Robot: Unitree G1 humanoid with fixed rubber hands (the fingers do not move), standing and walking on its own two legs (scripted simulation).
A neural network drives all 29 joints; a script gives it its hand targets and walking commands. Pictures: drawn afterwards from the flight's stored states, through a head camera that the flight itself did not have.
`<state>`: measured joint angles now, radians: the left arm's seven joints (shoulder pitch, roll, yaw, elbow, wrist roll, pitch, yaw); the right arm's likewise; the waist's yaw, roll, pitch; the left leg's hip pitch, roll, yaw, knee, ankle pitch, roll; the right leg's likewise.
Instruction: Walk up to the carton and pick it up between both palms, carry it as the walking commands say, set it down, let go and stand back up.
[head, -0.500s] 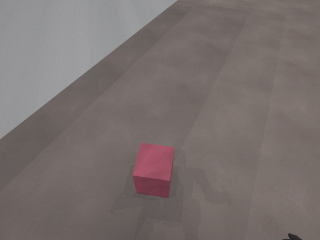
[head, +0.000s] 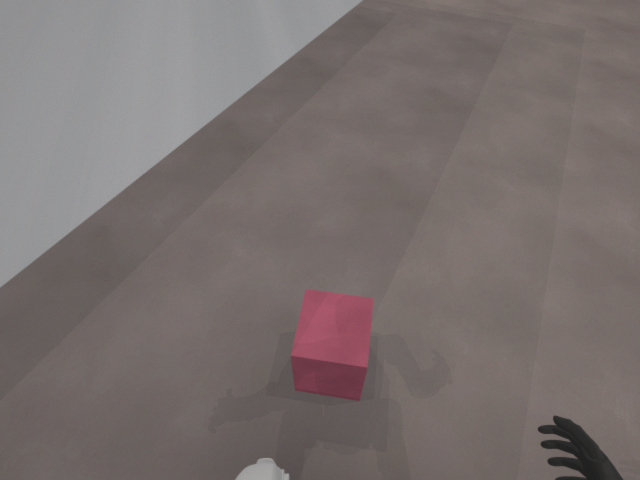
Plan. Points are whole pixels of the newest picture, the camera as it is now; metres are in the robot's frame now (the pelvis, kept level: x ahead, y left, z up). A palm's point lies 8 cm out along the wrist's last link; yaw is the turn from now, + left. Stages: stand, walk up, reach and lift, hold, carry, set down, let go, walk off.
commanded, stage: walk up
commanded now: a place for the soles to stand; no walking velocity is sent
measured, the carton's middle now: (332, 345) +0.59 -0.01 -0.61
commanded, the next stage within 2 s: none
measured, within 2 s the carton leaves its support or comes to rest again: neither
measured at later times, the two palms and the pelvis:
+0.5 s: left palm out of the picture +0.07 +0.40 -0.07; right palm (554, 441) +0.20 -0.27 -0.06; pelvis +0.07 +0.04 +0.01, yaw -1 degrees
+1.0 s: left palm (6, 426) +0.20 +0.42 -0.06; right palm (531, 412) +0.24 -0.26 -0.07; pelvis +0.16 +0.07 +0.02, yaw -3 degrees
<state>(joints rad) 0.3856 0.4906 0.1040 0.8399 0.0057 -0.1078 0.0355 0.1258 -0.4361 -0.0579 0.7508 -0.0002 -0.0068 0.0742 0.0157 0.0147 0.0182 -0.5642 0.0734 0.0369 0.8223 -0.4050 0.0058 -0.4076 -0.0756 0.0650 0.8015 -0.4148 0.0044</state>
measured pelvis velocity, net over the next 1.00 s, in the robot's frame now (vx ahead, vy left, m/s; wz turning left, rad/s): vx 0.16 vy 0.07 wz -0.06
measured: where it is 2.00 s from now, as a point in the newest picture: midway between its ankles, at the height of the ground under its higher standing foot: outside the picture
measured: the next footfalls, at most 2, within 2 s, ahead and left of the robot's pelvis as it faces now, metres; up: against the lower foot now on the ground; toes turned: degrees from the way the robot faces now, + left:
right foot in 0.42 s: +0.17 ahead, -0.10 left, +0.00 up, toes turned -2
right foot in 1.00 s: +0.24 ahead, -0.08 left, +0.00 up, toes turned -1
